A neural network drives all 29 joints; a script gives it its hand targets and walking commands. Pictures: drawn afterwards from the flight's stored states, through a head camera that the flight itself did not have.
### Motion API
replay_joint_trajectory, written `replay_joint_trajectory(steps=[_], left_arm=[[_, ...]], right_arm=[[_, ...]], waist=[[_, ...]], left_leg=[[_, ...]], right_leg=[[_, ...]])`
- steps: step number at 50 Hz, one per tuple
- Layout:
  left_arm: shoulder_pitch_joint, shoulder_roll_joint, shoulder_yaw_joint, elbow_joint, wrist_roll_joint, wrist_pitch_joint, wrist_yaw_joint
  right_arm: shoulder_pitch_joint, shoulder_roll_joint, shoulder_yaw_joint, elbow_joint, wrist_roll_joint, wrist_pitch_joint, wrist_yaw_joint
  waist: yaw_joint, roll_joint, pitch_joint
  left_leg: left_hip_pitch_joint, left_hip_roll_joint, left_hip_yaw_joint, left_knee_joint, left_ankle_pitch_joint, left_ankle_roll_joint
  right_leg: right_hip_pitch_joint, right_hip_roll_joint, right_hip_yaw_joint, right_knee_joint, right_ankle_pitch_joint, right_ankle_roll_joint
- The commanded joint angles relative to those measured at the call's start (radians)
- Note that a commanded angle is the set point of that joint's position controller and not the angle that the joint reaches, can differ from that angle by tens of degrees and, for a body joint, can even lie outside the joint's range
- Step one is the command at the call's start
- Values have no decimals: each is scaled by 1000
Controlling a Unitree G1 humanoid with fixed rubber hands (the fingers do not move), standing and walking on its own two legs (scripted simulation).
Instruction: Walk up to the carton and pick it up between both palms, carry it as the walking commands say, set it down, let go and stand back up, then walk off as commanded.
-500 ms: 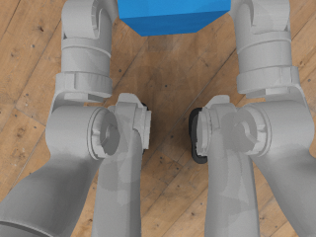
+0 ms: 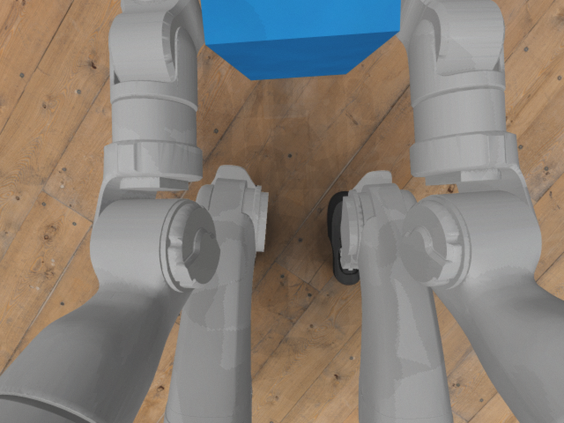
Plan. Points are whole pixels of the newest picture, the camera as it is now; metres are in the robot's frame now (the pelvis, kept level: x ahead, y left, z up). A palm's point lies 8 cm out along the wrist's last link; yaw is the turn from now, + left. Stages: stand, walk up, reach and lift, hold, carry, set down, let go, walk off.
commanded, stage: reach and lift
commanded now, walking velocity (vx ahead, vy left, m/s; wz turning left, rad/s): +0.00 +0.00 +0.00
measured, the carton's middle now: out of the picture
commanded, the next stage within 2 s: none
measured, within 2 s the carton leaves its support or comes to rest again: neither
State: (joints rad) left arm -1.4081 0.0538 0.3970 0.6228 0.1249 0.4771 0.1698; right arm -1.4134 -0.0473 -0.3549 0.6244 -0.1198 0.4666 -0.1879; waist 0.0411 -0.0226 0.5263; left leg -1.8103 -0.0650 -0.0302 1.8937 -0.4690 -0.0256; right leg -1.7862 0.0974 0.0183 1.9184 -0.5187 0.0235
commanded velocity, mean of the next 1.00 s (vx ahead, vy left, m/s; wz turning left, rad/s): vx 0.00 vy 0.00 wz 0.00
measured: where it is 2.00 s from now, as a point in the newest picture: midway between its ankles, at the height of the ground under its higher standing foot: (294, 249)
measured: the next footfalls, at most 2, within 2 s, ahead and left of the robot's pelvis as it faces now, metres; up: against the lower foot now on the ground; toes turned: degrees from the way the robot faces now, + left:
none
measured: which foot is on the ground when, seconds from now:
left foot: down 0.00-1.00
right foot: down 0.00-1.00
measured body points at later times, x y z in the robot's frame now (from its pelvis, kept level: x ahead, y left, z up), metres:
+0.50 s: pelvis +0.00 +0.01 +0.05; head +0.31 +0.03 +0.36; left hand +0.53 +0.15 -0.02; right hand +0.55 -0.09 -0.02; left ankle +0.16 +0.12 -0.43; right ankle +0.14 -0.11 -0.43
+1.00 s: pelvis +0.00 +0.00 +0.10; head +0.27 +0.02 +0.45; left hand +0.51 +0.14 +0.05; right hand +0.52 -0.09 +0.05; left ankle +0.16 +0.12 -0.43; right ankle +0.14 -0.11 -0.43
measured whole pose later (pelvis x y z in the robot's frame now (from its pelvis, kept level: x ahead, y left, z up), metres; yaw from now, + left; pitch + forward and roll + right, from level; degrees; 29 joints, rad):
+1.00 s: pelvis +0.00 +0.00 +0.10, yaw +0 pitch +11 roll +0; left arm -1.18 -0.02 0.35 0.55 0.11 0.50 0.20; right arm -1.18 -0.01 -0.31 0.59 -0.11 0.47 -0.17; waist 0.04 -0.02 0.52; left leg -1.33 -0.06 -0.04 1.57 -0.43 -0.02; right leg -1.31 0.09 0.04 1.59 -0.47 0.02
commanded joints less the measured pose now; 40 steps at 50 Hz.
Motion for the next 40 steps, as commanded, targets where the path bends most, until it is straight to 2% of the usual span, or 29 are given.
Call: replay_joint_trajectory(steps=[1,3,4,7,8,10,11,13,15,16,17,18,20,21,22,24,25,26,27,28,29,30,31,33,34,35,37,39,40], left_arm=[[-962,-1025,-605,-200,-231,-46,-262],[-885,-1030,-586,-77,-186,-34,-272],[-881,-1033,-576,-115,-179,-38,-271],[-936,-1049,-636,-220,-231,-38,-262],[-866,-1064,-598,-136,-201,-30,-263],[-840,-1087,-625,-145,-222,-31,-270],[-856,-1081,-628,-142,-222,-30,-261],[-859,-1070,-644,-207,-199,-39,-259],[-838,-1117,-659,-146,-228,-16,-251],[-812,-1110,-633,-118,-213,-18,-250],[-824,-1123,-639,-144,-225,-23,-251],[-778,-1122,-631,-124,-201,-18,-242],[-864,-1136,-695,-216,-255,-26,-240],[-861,-1132,-714,-236,-252,-23,-235],[-845,-1101,-699,-248,-240,-22,-224],[-823,-1091,-684,-215,-215,-27,-222],[-790,-1142,-677,-198,-233,-26,-229],[-765,-1138,-664,-149,-218,-28,-232],[-729,-1166,-655,-115,-213,-24,-237],[-770,-1164,-665,-136,-215,-27,-239],[-759,-1180,-649,-119,-218,-20,-240],[-700,-1198,-664,-100,-208,-16,-239],[-708,-1176,-684,-197,-207,-29,-232],[-731,-1164,-684,-171,-223,-24,-228],[-752,-1158,-706,-226,-224,-29,-231],[-692,-1157,-659,-122,-193,-21,-234],[-754,-1180,-737,-262,-248,-33,-230],[-704,-1207,-724,-180,-239,-19,-228],[-742,-1159,-758,-304,-240,-25,-218]], right_arm=[[-919,1094,563,-141,204,-32,234],[-873,1079,507,-67,166,-34,244],[-828,1118,500,-41,174,-30,250],[-861,1137,549,-123,201,-25,247],[-836,1142,539,-106,182,-28,241],[-840,1126,559,-166,185,-39,238],[-822,1142,562,-110,211,-31,240],[-768,1132,538,-99,190,-33,254],[-879,1081,553,-175,196,-38,254],[-824,1115,544,-100,187,-27,256],[-791,1137,542,-80,182,-25,259],[-826,1111,556,-143,202,-34,262],[-854,1081,581,-203,201,-46,253],[-820,1105,579,-164,218,-38,254],[-809,1105,589,-162,225,-29,257],[-730,1135,551,-63,200,-28,257],[-787,1148,587,-159,211,-36,259],[-761,1118,549,-114,189,-37,257],[-743,1139,556,-117,169,-39,259],[-764,1131,537,-120,178,-46,260],[-786,1098,533,-128,176,-46,265],[-839,1100,592,-258,198,-54,262],[-771,1148,615,-201,206,-43,264],[-747,1129,594,-143,192,-30,261],[-641,1152,543,-66,159,-26,263],[-665,1156,544,-65,168,-27,265],[-694,1156,591,-151,188,-39,268],[-723,1149,583,-178,195,-46,257],[-730,1132,628,-231,212,-42,255]], waist=[[12,-7,-2364],[8,20,-2240],[26,18,-2255],[7,17,-2398],[12,9,-2375],[2,-9,-2404],[24,30,-2349],[17,79,-2313],[-24,50,-2343],[-3,45,-2287],[-20,37,-2295],[-5,41,-2303],[-47,35,-2398],[-31,71,-2414],[-4,46,-2413],[-11,62,-2277],[-13,6,-2350],[-25,48,-2264],[-18,11,-2273],[-21,45,-2269],[-52,33,-2248],[-15,52,-2320],[-2,25,-2381],[-30,5,-2309],[-69,14,-2291],[-3,55,-2168],[-44,61,-2331],[-44,59,-2305],[-21,60,-2418]], left_leg=[[836,-105,77,-213,244,11],[811,-96,69,-233,173,7],[827,-104,84,-240,173,9],[953,-104,63,-265,254,5],[884,-111,74,-241,245,4],[910,-117,72,-251,270,10],[915,-109,66,-274,227,9],[976,-106,66,-285,223,-4],[1023,-101,28,-331,209,2],[1011,-104,38,-331,207,2],[1013,-104,32,-324,201,1],[1027,-102,35,-326,184,1],[1080,-103,23,-319,248,-13],[1149,-101,17,-343,282,-13],[1144,-103,9,-352,267,-8],[1115,-97,19,-355,209,-8],[1131,-105,20,-367,248,4],[1074,-98,23,-375,198,-1],[1071,-104,29,-385,208,-4],[1093,-99,15,-393,194,-6],[1080,-94,9,-393,157,-9],[1153,-96,15,-406,214,-1],[1151,-109,21,-396,260,-2],[1147,-97,3,-423,199,-1],[1172,-96,-11,-440,207,-5],[1122,-94,12,-458,158,1],[1245,-96,-9,-459,212,-8],[1226,-103,-7,-469,193,-13],[1315,-100,-9,-470,247,-14]], right_leg=[[731,95,-25,-264,226,1],[624,93,-38,-265,151,-10],[662,95,-25,-291,148,-7],[748,107,-43,-280,238,-7],[746,105,-30,-289,226,-8],[773,101,-22,-315,239,-8],[759,99,-15,-318,207,-11],[682,105,-32,-327,180,-16],[704,105,-44,-346,170,-24],[678,102,-36,-360,151,-19],[685,100,-33,-364,147,-23],[683,102,-38,-358,152,-19],[722,108,-36,-375,198,-23],[728,107,-32,-373,218,-26],[747,103,-25,-386,201,-22],[675,99,-20,-399,145,-23],[762,101,-28,-411,187,-17],[728,99,-25,-418,146,-19],[775,102,-30,-439,158,-19],[728,102,-33,-425,141,-24],[730,100,-38,-436,118,-25],[785,102,-34,-443,172,-25],[815,108,-29,-445,204,-19],[796,102,-30,-454,155,-24],[783,106,-36,-471,160,-26],[742,93,-16,-483,104,-26],[823,102,-23,-486,168,-29],[847,104,-31,-504,163,-29],[890,109,-17,-507,193,-28]])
